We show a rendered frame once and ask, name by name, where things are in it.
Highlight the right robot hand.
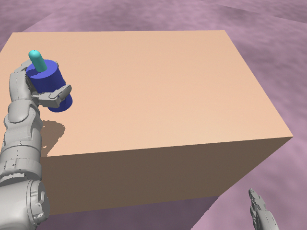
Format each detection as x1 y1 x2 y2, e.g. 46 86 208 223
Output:
248 188 279 230

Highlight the left robot arm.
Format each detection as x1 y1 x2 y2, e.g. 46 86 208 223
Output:
0 99 50 230

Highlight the bottle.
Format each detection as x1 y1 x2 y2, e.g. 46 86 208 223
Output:
26 50 72 113

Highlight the left robot hand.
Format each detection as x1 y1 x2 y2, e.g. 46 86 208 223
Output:
9 59 72 108

